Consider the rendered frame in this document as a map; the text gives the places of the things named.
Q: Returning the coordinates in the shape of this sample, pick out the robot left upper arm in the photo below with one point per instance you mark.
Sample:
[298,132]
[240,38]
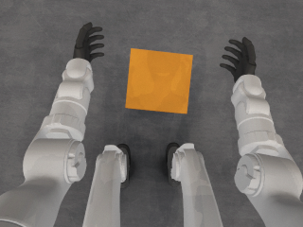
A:
[51,166]

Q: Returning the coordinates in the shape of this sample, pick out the robot right forearm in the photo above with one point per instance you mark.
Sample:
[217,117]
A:
[254,121]

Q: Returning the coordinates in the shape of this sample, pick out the left robot shin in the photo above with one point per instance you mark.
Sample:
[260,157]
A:
[108,148]

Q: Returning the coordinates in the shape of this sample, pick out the right robot hand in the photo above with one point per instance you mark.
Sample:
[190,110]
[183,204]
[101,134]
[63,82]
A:
[246,62]

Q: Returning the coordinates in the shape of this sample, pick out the right robot shin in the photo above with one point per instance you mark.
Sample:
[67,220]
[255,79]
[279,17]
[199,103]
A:
[184,146]

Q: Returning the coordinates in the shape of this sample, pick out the robot left forearm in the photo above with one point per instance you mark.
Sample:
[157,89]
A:
[70,105]

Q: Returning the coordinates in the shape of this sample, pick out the carton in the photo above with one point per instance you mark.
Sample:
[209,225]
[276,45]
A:
[158,81]

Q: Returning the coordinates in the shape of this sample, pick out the robot shin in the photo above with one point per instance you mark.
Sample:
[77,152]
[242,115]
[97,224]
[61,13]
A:
[184,146]
[108,148]

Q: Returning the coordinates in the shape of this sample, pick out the robot right upper arm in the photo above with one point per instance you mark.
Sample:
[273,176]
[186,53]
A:
[273,185]

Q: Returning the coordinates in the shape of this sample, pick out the left robot hand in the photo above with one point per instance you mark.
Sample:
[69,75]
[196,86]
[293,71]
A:
[83,48]

